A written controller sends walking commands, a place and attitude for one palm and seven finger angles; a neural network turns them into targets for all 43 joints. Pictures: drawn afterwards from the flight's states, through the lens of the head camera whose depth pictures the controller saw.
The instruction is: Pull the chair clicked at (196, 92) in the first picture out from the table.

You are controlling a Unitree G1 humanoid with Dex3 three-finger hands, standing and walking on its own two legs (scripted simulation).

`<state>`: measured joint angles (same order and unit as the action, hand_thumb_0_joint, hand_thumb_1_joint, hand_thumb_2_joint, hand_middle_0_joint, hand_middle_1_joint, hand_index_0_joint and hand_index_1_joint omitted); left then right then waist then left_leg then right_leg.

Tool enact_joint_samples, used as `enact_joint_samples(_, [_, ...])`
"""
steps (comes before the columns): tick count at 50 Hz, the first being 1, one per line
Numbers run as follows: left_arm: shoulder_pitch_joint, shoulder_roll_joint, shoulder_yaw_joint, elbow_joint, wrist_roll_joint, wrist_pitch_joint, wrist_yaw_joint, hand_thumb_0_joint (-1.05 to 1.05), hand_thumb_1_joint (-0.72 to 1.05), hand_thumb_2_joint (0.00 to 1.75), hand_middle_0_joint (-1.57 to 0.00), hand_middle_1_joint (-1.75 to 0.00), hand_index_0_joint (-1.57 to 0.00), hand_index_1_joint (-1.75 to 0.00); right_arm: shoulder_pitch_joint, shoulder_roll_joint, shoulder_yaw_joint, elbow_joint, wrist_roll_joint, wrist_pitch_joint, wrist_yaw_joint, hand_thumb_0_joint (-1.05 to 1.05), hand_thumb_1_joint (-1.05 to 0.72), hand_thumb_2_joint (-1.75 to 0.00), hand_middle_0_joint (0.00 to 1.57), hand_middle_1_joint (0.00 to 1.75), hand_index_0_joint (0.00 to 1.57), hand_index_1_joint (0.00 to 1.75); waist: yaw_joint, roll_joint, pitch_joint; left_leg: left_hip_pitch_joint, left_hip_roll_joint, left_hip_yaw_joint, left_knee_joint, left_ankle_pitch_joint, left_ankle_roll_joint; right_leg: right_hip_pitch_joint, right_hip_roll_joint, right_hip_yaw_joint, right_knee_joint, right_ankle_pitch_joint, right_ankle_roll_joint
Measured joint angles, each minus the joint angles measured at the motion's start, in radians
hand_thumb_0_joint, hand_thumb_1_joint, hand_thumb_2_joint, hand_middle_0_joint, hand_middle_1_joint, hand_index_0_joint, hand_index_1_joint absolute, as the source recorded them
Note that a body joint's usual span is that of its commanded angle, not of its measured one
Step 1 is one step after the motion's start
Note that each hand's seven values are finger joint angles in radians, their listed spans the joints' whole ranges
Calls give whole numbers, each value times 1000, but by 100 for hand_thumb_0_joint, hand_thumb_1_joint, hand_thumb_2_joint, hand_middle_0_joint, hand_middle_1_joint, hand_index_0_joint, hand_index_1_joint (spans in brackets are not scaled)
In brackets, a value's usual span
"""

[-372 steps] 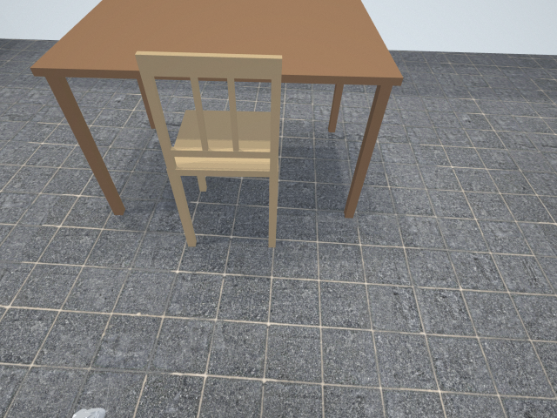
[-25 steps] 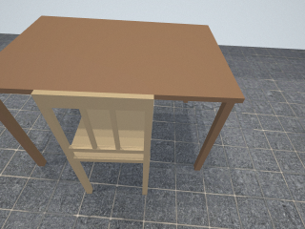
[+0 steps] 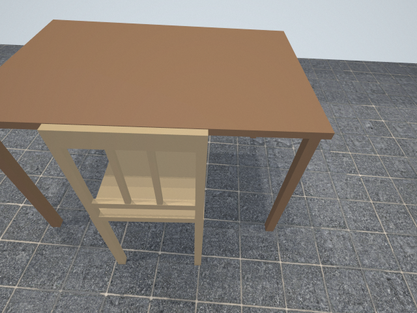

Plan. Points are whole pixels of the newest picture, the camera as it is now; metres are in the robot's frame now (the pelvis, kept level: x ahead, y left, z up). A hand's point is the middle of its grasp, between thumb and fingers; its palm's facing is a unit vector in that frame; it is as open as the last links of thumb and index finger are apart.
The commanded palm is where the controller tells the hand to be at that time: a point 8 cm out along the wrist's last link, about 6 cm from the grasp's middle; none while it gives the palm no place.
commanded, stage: look again from close up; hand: left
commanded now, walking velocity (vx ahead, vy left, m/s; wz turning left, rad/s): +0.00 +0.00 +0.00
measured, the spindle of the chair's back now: (119, 177) +0.47 +0.28 -0.11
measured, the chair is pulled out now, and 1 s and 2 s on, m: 0.00 0.00 0.00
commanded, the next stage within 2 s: shuffle to correct the standing spot in 1.44 s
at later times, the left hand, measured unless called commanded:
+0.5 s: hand out of the picture -0.02 +0.15 -0.18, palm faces +0.04 -0.99 -0.14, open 7.4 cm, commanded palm none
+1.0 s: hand out of the picture -0.03 +0.14 -0.18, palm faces +0.05 -0.99 -0.15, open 7.4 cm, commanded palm none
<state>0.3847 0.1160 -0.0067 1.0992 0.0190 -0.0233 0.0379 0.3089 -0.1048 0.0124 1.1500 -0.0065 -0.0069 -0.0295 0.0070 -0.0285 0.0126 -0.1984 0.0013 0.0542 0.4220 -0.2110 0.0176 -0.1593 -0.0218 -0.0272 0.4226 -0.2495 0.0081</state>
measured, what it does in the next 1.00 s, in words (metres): stands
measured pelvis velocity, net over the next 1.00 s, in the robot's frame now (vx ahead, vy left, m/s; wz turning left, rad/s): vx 0.01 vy -0.01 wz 0.00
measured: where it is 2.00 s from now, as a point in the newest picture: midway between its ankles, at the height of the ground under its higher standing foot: outside the picture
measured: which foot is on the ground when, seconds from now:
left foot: down 0.00-1.00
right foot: down 0.00-1.00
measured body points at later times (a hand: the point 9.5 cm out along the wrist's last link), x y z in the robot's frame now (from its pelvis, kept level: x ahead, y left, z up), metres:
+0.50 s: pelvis +0.01 +0.00 +0.00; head +0.01 +0.00 +0.45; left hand -0.02 +0.20 -0.16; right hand -0.01 -0.21 -0.16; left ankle +0.01 +0.11 -0.74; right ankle -0.01 -0.12 -0.74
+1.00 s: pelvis +0.01 -0.01 +0.00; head +0.02 -0.01 +0.45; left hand -0.03 +0.19 -0.16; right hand +0.00 -0.22 -0.16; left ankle +0.01 +0.11 -0.74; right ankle -0.01 -0.12 -0.74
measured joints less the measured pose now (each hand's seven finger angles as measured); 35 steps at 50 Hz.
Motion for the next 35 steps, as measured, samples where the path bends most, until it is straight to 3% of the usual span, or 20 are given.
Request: enact_joint_samples(35, [-17,1,3,12,0,-1,0,0,91,90,-20,-30,-20,-30,-2,-9,2,3,-1,-6,-6,1,-92,-90,20,29,20,30,1,8,-5,25,8,0,-13,-10,-12,19,8,1,-3,-16,-11])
